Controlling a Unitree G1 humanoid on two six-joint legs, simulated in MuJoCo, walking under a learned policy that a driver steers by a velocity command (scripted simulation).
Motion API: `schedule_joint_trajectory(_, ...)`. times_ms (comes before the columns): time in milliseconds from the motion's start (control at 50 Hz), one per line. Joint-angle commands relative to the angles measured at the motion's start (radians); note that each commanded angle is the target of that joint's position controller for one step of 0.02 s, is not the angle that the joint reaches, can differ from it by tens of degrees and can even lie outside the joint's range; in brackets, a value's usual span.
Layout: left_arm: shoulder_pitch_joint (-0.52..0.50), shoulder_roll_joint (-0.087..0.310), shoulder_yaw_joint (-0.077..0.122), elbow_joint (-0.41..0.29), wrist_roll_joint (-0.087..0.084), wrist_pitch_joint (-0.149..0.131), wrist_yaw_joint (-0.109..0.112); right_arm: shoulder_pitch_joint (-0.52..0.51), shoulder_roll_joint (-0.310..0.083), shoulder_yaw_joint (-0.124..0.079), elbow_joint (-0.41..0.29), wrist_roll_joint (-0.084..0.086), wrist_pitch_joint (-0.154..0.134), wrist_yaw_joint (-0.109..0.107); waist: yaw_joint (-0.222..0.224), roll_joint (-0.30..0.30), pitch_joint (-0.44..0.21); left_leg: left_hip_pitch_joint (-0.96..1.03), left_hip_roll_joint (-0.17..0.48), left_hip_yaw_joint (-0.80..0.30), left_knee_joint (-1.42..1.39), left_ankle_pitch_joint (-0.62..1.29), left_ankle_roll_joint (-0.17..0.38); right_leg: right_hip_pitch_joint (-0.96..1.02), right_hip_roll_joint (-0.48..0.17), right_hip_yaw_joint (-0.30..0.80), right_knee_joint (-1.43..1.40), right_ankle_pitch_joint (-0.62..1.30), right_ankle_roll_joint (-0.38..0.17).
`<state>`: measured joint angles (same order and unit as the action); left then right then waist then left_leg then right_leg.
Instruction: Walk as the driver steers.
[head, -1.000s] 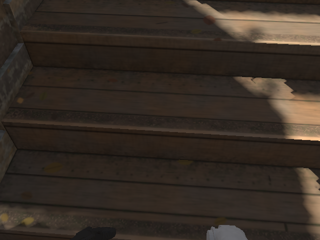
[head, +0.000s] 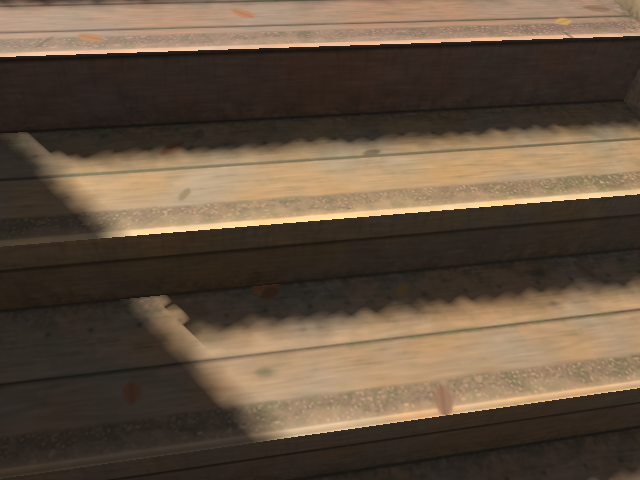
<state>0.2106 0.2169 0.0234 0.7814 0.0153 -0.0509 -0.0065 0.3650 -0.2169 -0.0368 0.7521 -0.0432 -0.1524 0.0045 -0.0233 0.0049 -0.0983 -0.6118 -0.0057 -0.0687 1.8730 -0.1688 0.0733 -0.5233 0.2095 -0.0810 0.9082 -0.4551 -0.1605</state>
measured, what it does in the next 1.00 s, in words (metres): climbs, turning left: left foot 0.16 m higher, then right foot 0.16 m higher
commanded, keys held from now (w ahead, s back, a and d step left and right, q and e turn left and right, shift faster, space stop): e+shift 0.08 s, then q+shift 0.78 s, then shift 0.14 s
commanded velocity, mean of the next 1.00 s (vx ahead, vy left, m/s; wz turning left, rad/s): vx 0.19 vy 0.00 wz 0.39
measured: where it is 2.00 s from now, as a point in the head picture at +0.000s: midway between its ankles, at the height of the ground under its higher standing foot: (341, 311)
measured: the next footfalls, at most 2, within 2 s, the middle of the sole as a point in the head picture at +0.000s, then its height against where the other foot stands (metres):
left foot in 0.18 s outside the picture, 0.16 m higher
right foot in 0.84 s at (429, 381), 0.16 m higher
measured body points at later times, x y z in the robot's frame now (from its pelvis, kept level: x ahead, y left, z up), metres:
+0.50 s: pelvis +0.28 +0.04 +0.21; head +0.29 +0.05 +0.66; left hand +0.60 +0.19 +0.21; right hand +0.17 -0.19 +0.08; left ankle +0.32 +0.13 -0.52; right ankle +0.33 -0.12 -0.30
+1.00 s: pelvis +0.40 -0.11 +0.27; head +0.41 -0.11 +0.72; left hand +0.46 +0.19 +0.20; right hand +0.71 -0.30 +0.22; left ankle +0.29 +0.02 -0.30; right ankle +0.54 -0.20 -0.36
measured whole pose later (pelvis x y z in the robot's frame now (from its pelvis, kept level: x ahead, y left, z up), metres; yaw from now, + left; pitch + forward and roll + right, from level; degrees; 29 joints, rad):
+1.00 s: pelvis +0.40 -0.11 +0.27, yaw +26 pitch +4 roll +0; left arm 0.13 0.22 0.01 0.68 0.01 -0.09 0.01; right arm 0.13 -0.41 -0.08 0.69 -0.02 -0.07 0.00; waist 0.04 0.01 -0.09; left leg -0.72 -0.11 -0.22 1.56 -0.25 -0.06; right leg -0.81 -0.05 -0.01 1.20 -0.47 -0.01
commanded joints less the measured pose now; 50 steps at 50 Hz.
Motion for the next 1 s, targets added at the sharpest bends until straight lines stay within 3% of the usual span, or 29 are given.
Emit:
schedule_joint_trajectory(20,0.142,0.072,0.038,0.046,0.023,-0.035,0.003,-0.238,0.108,0.072,-0.272,-0.031,0.006,-0.018,-0.004,0.100,0.184,-0.686,-0.016,0.030,0.439,-0.219,0.016,0.299,-0.296,0.539,-0.531,0.555,-0.126)
schedule_joint_trajectory(60,0.124,0.060,0.027,0.074,0.037,-0.040,-0.009,-0.321,0.090,0.076,-0.321,-0.008,0.039,-0.042,-0.025,0.039,0.228,-0.617,-0.020,0.092,0.362,-0.390,0.011,0.101,-0.235,0.375,-0.614,0.695,-0.042)
schedule_joint_trajectory(80,0.253,0.002,0.001,0.186,0.060,-0.036,-0.042,-0.418,-0.046,0.090,-0.438,-0.002,0.057,0.005,-0.063,-0.100,0.025,-0.760,-0.061,-0.011,0.296,-0.701,0.038,0.265,-0.264,0.359,-0.455,0.860,-0.088)
schedule_joint_trajectory(100,0.291,0.043,-0.002,0.199,0.091,-0.035,-0.047,-0.490,-0.027,0.099,-0.497,-0.025,0.071,0.015,-0.084,0.033,-0.014,-0.672,-0.041,0.044,-0.059,-0.573,0.050,0.213,-0.212,0.318,-0.423,0.761,-0.048)
schedule_joint_trajectory(120,0.004,0.198,0.050,0.057,0.074,-0.039,-0.076,-0.469,-0.052,0.117,-0.564,-0.029,0.090,0.030,-0.195,0.080,-0.024,-0.117,-0.024,0.115,-0.544,-0.414,0.052,-0.237,-0.070,0.230,-0.546,0.771,-0.006)
schedule_joint_trajectory(140,-0.038,0.325,0.096,-0.001,0.039,-0.061,-0.091,-0.430,-0.065,0.084,-0.452,-0.002,0.113,0.056,-0.258,-0.065,-0.116,0.489,-0.086,0.243,-0.592,-0.170,-0.068,-0.544,-0.102,0.309,-0.697,1.193,-0.077)
schedule_joint_trajectory(160,-0.060,0.392,0.124,0.036,0.031,-0.088,-0.128,-0.278,-0.018,0.082,-0.355,0.067,0.161,0.085,-0.319,-0.074,-0.135,0.698,-0.128,0.249,-0.585,0.247,-0.104,-0.588,-0.169,0.294,-0.665,1.638,-0.103)
schedule_joint_trajectory(180,-0.258,0.432,0.146,-0.084,-0.013,-0.109,-0.140,0.040,-0.035,0.073,-0.250,0.070,0.199,0.098,-0.423,-0.063,-0.062,0.722,-0.123,0.134,-0.786,0.267,-0.093,-0.506,-0.260,0.338,-0.498,1.931,-0.052)
schedule_joint_trajectory(200,-0.245,0.295,0.118,-0.113,0.010,-0.126,-0.139,0.412,-0.143,0.038,-0.063,0.031,0.221,0.076,-0.433,0.228,-0.208,0.810,-0.083,0.036,-1.119,0.444,0.003,-0.315,-0.263,0.325,-0.106,1.766,0.063)
schedule_joint_trajectory(220,0.015,0.147,0.101,-0.021,-0.031,-0.122,-0.069,0.453,-0.235,-0.030,0.043,0.028,0.155,-0.054,-0.291,0.529,-0.344,0.858,0.228,-0.379,-1.191,1.286,0.311,-0.104,0.081,0.137,0.697,-0.038,0.264)
schedule_joint_trajectory(240,0.167,0.053,0.048,-0.052,0.034,-0.107,-0.051,0.217,-0.133,-0.008,0.016,0.064,0.119,-0.090,-0.074,0.313,-0.375,0.760,0.153,-0.604,-1.291,1.076,0.316,-0.208,0.036,0.233,0.894,0.036,0.184)
schedule_joint_trajectory(260,0.314,0.052,0.052,-0.003,0.003,-0.040,-0.104,0.132,-0.187,-0.008,-0.040,0.000,0.126,-0.002,-0.067,0.220,-0.239,0.687,0.336,-0.826,-1.385,0.756,0.361,-0.445,-0.019,0.394,1.031,0.164,0.160)
schedule_joint_trajectory(280,0.068,0.177,0.084,-0.041,0.012,0.000,-0.087,0.006,-0.071,0.012,-0.013,0.028,0.122,0.024,-0.102,-0.026,-0.100,0.549,0.236,-0.730,-1.372,0.450,0.308,-0.551,-0.061,0.311,1.083,0.149,0.127)
schedule_joint_trajectory(320,-0.050,0.027,0.005,-0.149,0.087,0.008,-0.030,-0.069,0.048,0.053,0.094,0.062,0.096,0.023,0.050,-0.060,-0.088,0.386,0.095,-0.372,-1.353,0.557,0.203,-0.545,-0.160,0.253,0.813,0.092,0.076)
schedule_joint_trajectory(360,-0.151,-0.033,-0.046,-0.206,0.066,0.005,-0.005,0.000,0.104,0.065,0.138,0.005,0.089,0.013,0.018,0.001,-0.112,0.351,0.024,-0.241,-1.375,0.521,0.146,-0.561,-0.196,0.165,0.710,0.078,0.091)
schedule_joint_trajectory(400,-0.201,0.031,-0.045,-0.240,0.010,-0.001,-0.022,-0.033,-0.032,0.023,0.071,-0.027,0.071,0.019,0.010,0.008,-0.128,0.181,0.013,-0.276,-1.454,0.385,0.135,-0.431,-0.195,0.107,0.687,0.079,0.165)
schedule_joint_trajectory(460,-0.145,0.050,-0.035,-0.231,0.013,-0.020,-0.013,-0.014,-0.096,0.014,0.022,-0.018,0.047,0.018,0.041,0.087,-0.064,0.046,-0.007,-0.391,-1.466,0.314,0.146,-0.342,-0.158,0.085,0.959,0.149,0.205)
schedule_joint_trajectory(540,-0.350,0.021,-0.064,-0.321,0.016,-0.020,0.048,0.317,-0.091,0.006,0.104,-0.029,0.037,-0.006,-0.093,0.135,0.010,0.632,0.159,-0.676,-1.358,0.274,0.191,-0.938,-0.167,0.249,1.169,-0.103,0.215)
schedule_joint_trajectory(580,-0.425,0.006,-0.072,-0.363,0.030,-0.015,0.054,0.371,-0.082,0.014,0.105,-0.010,0.028,-0.023,-0.124,0.126,0.002,0.712,0.172,-0.693,-1.348,0.272,0.176,-1.018,-0.179,0.263,1.215,-0.162,0.210)
schedule_joint_trajectory(680,-0.473,0.013,-0.057,-0.416,0.034,-0.033,0.043,0.280,-0.110,0.018,0.039,-0.005,0.027,-0.049,-0.101,0.143,0.020,0.399,0.086,-0.666,-1.340,0.164,0.100,-0.794,-0.200,0.230,1.139,-0.111,0.193)
schedule_joint_trajectory(760,-0.485,-0.057,-0.067,-0.434,0.053,-0.009,0.040,0.245,-0.163,-0.001,-0.001,0.013,0.027,-0.063,-0.077,0.144,0.001,0.474,0.092,-0.782,-1.374,0.058,0.088,-0.813,-0.256,0.209,0.795,-0.024,0.221)
schedule_joint_trajectory(780,-0.500,-0.058,-0.074,-0.434,0.044,0.009,0.017,0.077,-0.222,-0.020,-0.069,0.057,0.037,-0.028,0.006,0.086,0.032,0.180,0.105,-0.724,-1.543,0.047,0.098,-0.495,-0.234,0.088,0.501,-0.321,0.206)
schedule_joint_trajectory(820,-0.326,-0.033,-0.040,-0.381,0.017,0.044,-0.020,-0.104,-0.257,-0.050,-0.128,0.037,0.056,-0.008,0.084,0.199,-0.003,-0.052,0.102,-0.763,-1.660,-0.099,0.059,-0.040,-0.230,0.130,0.274,-0.030,0.226)
schedule_joint_trajectory(840,-0.169,0.061,0.028,-0.318,0.001,0.011,-0.020,-0.173,-0.201,-0.033,-0.157,0.037,0.040,0.007,0.167,0.162,-0.095,-0.023,0.025,-0.686,-1.544,0.226,0.068,0.200,-0.127,0.114,0.222,-0.026,0.169)
schedule_joint_trajectory(860,-0.049,0.192,0.055,-0.275,0.017,-0.009,0.001,-0.131,-0.025,-0.007,-0.204,0.017,0.043,0.022,0.147,-0.259,-0.295,-0.158,-0.229,-0.450,-1.126,-0.061,-0.085,0.462,-0.394,0.766,-0.177,0.067,-0.130)
schedule_joint_trajectory(880,0.036,0.249,0.058,-0.280,0.027,-0.003,-0.011,-0.057,-0.041,-0.014,-0.158,0.007,0.054,0.033,0.152,-0.468,-0.287,-0.363,-0.281,-0.406,-0.632,-0.323,-0.176,0.442,-0.562,1.276,-0.454,-0.199,-0.288)
schedule_joint_trajectory(920,-0.173,0.202,0.018,-0.262,0.008,-0.050,-0.020,-0.099,-0.104,-0.036,-0.139,0.050,0.051,0.029,0.015,-0.366,0.007,-0.434,-0.160,-0.322,-0.164,-0.137,-0.134,0.048,-0.499,1.081,-0.475,-0.365,-0.176)
schedule_joint_trajectory(960,-0.250,0.014,-0.026,-0.196,-0.026,-0.068,0.007,-0.107,-0.117,-0.009,-0.103,0.034,0.062,-0.011,-0.036,-0.118,0.005,-0.302,-0.041,-0.145,-0.169,-0.063,-0.117,-0.108,-0.477,0.714,-0.324,-0.238,-0.100)
schedule_joint_trajectory(1000,-0.230,-0.018,-0.028,-0.158,-0.009,-0.080,0.058,-0.186,-0.052,0.031,-0.107,0.010,0.089,-0.003,-0.010,-0.097,-0.031,-0.212,-0.003,-0.077,-0.255,-0.036,-0.128,-0.128,-0.381,0.534,-0.303,-0.084,-0.032)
